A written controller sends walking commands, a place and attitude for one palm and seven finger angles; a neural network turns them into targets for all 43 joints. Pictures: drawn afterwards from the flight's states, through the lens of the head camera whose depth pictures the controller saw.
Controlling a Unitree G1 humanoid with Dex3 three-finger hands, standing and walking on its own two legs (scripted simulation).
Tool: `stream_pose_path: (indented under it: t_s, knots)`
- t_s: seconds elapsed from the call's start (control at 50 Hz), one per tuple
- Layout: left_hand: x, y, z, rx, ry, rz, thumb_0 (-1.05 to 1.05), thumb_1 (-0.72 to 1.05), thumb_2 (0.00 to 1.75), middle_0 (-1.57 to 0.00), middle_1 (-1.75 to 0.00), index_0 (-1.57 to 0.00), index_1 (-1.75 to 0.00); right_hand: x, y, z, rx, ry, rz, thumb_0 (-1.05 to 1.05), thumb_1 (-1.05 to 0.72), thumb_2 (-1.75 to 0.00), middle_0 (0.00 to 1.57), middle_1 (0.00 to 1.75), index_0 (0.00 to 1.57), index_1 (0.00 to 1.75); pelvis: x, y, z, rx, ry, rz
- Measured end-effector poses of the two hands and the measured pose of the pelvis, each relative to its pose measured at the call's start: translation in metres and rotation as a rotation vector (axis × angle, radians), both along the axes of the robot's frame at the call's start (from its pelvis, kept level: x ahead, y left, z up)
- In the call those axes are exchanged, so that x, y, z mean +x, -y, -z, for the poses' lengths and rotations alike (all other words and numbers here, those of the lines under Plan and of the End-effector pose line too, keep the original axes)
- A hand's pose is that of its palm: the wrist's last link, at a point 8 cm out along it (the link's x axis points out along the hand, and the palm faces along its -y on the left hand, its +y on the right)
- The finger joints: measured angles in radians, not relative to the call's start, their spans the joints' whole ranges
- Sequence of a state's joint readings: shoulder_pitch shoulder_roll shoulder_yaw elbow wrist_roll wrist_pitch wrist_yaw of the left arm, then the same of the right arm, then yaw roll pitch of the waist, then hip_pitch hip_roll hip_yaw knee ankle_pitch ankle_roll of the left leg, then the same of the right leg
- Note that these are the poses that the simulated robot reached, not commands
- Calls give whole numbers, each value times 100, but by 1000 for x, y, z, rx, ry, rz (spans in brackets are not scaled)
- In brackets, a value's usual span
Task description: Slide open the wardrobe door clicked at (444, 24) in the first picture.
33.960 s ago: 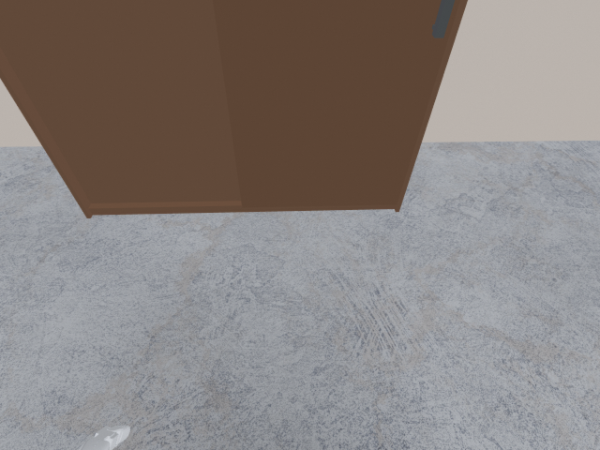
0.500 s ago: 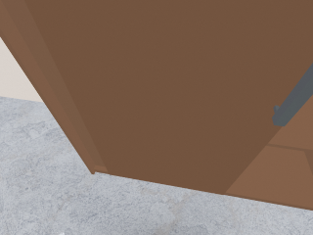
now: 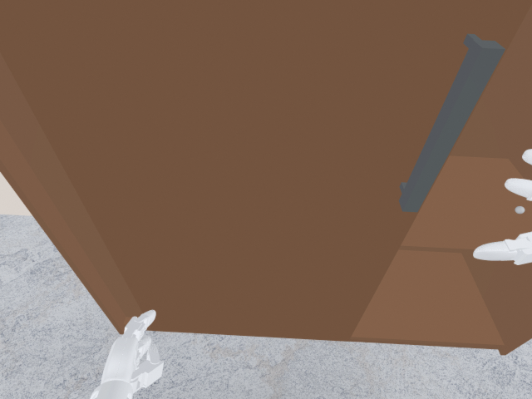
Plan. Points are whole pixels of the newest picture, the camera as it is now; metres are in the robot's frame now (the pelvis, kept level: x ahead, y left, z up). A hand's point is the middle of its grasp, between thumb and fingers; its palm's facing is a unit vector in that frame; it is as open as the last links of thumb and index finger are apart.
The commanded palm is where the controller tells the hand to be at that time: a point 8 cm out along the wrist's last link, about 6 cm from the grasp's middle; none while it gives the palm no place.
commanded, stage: slip the hand off the handle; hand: right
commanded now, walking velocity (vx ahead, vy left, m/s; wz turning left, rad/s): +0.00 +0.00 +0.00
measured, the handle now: (435, 134) +0.46 -0.27 +0.20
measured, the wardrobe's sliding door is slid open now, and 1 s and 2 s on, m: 0.58 0.58 0.58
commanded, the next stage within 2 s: draw the hand back to the body in 0.06 s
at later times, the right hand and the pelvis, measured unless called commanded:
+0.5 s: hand (518, 235) +0.25 -0.28 +0.20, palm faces +0.13 +0.99 -0.07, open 14.7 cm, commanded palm +0.21 -0.33 +0.19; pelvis -0.01 +0.02 +0.00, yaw +1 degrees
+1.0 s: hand (509, 263) +0.23 -0.27 +0.17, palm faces +0.51 +0.80 -0.32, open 12.6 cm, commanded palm +0.19 -0.30 +0.18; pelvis +0.01 +0.02 +0.01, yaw +1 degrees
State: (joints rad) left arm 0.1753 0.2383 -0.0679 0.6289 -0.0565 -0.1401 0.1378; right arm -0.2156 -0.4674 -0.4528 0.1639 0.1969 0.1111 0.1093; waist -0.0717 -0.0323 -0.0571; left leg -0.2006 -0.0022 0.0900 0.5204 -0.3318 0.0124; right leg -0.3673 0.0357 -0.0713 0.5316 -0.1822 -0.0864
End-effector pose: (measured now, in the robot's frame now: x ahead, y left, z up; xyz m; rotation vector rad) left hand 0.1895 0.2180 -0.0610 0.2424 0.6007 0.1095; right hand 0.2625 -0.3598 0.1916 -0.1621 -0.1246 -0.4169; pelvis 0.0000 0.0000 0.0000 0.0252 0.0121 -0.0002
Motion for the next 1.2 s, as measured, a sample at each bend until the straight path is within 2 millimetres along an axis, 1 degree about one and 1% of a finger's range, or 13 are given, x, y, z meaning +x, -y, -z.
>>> stream_pose_path:
  t_s: [0.1, 0.2, 0.26, 0.36, 0.46, 0.54, 0.62, 0.7, 0.78, 0.9, 0.98, 1.06, 1.2]
  knots:
    - [2, 2, -7, -1, 26, 23, 1, 90, 89, -20, -30, -20, -30, -16, -4, 3, -9, 4, 7, -1, 55, -20, 25, 115, 25, 116, -4, -5, -1, -2, 18, 1]
    - [-10, -3, -4, 11, 7, 23, 1, 90, 89, -20, -30, -20, -30, -25, -4, -4, -16, 36, 22, -1, 55, -20, 25, 115, 25, 116, -9, -11, -2, -2, 36, 6]
    - [-20, -10, 0, 9, -11, 2, 1, 90, 89, -20, -30, -21, -30, -23, -8, -3, 53, 14, -72, -1, 55, -20, 25, 115, 25, 116, -12, -13, -3, 0, 53, 14]
    - [-34, -23, 1, -4, 5, -44, 1, 90, 89, -20, -30, -20, -30, -19, -23, 2, 104, -91, -267, -1, 55, -20, 25, 115, 25, 116, -13, -16, -4, 2, 69, 6]
    - [-42, -34, -4, -24, 48, -66, 1, 90, 89, -20, -30, -20, -30, -28, -27, -4, 89, -85, -308, -1, 55, -20, 25, 115, 25, 116, -13, -19, -4, -1, 73, -13]
    - [-42, -39, -7, -30, 75, -58, 1, 90, 90, -20, -30, -20, -30, -43, -26, -8, 87, -29, -274, -1, 55, -20, 25, 115, 25, 115, -13, -22, -3, -1, 75, -17]
    - [-37, -41, -8, -28, 86, -44, 1, 90, 90, -20, -30, -20, -30, -55, -27, 7, 117, -69, -248, -1, 55, -20, 25, 115, 25, 115, -14, -23, -2, 1, 76, -13]
    - [-28, -39, -9, -20, 99, -27, 1, 90, 90, -20, -30, -20, -30, -62, -37, 19, 118, -109, -245, -1, 51, -21, 25, 113, 25, 114, -15, -24, -1, 2, 80, -5]
    - [-21, -33, -10, 0, 94, 26, 1, 90, 90, -20, -30, -20, -30, -65, -40, 15, -67, -89, -64, -1, 44, -25, 25, 109, 25, 109, -15, -23, -2, 8, 76, -3]
    - [-16, -26, -1, -6, 25, 38, 1, 90, 90, -20, -30, -20, -30, -74, -45, 9, -189, -11, 80, -1, 26, -33, 24, 98, 24, 99, -5, -19, -5, -2, 60, -16]
    - [-13, -22, 7, -13, -31, 34, 1, 90, 90, -20, -30, -20, -30, -75, -50, 7, -216, 7, 107, -1, 13, -40, 24, 91, 24, 91, 7, -16, -7, -12, 59, -20]
    - [-7, -19, 11, -21, -63, 25, 1, 90, 89, -20, -30, -20, -30, -67, -57, 7, -227, 6, 99, 0, -1, -47, 23, 82, 23, 83, 18, -14, -8, -19, 60, -26]
    - [9, -21, 7, -35, -62, 0, 1, 90, 89, -20, -30, -20, -30, -52, -72, 8, -252, -26, 32, 0, -26, -59, 23, 68, 23, 68, 34, -14, -10, -27, 55, -42]
